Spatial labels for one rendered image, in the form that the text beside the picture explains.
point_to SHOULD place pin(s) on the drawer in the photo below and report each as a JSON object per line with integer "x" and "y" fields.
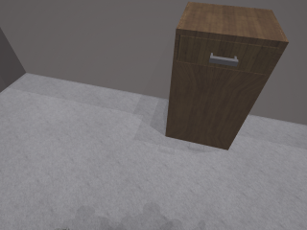
{"x": 251, "y": 57}

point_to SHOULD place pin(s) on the cabinet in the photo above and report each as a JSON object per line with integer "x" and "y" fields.
{"x": 209, "y": 104}

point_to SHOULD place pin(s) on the handle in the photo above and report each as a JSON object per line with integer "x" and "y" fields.
{"x": 224, "y": 60}

